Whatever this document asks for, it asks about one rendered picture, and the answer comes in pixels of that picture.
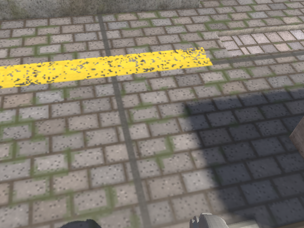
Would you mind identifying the right robot thigh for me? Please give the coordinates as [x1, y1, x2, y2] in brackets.
[189, 214, 229, 228]

